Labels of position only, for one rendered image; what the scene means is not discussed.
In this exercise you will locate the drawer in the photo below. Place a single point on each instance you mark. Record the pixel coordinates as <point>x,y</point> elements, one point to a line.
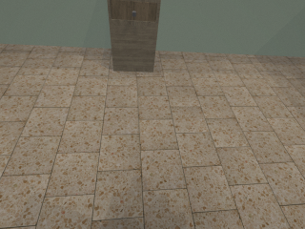
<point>122,10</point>

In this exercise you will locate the cabinet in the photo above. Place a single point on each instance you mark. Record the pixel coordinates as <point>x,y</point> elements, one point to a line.
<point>133,42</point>

